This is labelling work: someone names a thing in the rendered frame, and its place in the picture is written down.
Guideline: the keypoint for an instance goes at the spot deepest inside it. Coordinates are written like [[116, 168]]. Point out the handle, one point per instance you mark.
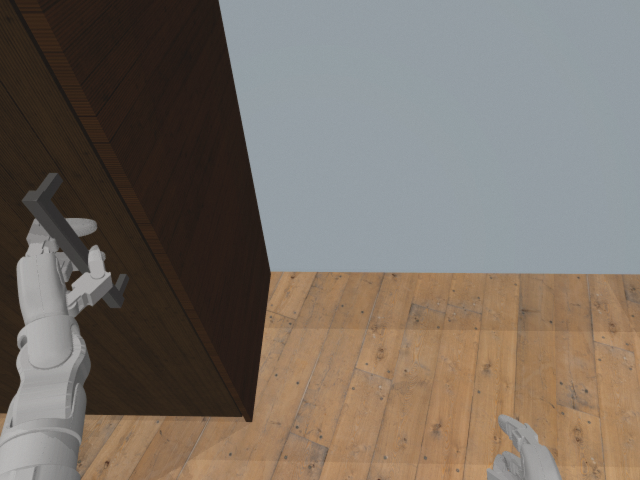
[[43, 209]]

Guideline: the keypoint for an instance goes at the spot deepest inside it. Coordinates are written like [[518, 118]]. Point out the left robot hand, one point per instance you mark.
[[42, 273]]

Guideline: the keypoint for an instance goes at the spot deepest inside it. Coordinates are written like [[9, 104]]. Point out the left robot forearm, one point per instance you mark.
[[43, 428]]

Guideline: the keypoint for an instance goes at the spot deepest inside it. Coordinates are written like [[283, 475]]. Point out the wardrobe door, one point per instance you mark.
[[146, 357]]

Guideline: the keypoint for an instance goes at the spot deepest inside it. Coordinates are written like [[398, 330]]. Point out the right robot hand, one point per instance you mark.
[[536, 461]]

